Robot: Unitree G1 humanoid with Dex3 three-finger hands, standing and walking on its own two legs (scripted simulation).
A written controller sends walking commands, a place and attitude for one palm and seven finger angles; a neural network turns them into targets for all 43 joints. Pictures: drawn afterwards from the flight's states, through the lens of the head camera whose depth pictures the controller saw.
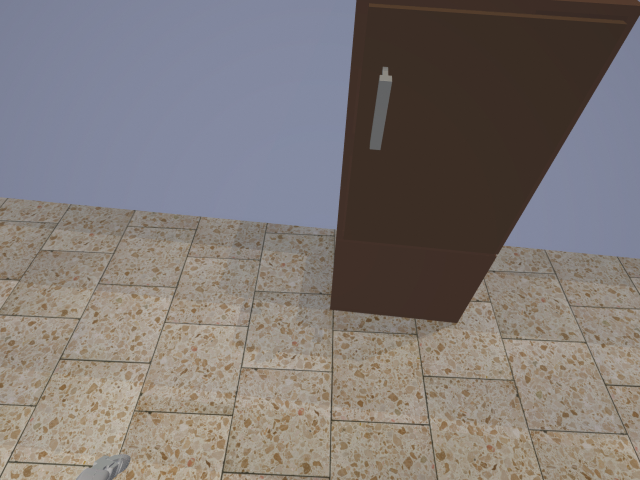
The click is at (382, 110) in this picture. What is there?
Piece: cupboard door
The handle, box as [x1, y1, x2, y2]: [370, 67, 391, 149]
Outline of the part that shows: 387,67 383,67 382,74 379,76 370,139 370,148 372,149 380,149 391,85 391,76 387,74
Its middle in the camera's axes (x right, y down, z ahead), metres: +0.11 -0.25 +0.75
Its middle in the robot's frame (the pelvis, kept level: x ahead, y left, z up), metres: +0.75 -0.08 +0.08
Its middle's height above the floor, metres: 0.85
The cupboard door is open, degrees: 0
